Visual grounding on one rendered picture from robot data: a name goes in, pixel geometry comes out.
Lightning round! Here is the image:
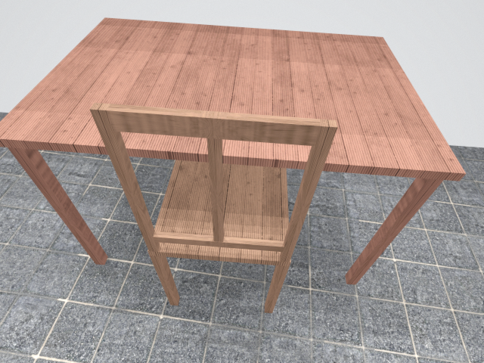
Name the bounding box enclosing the chair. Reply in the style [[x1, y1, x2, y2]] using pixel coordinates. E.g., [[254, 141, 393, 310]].
[[89, 103, 338, 313]]

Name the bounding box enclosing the table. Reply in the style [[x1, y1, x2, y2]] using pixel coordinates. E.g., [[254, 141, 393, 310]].
[[0, 17, 466, 285]]

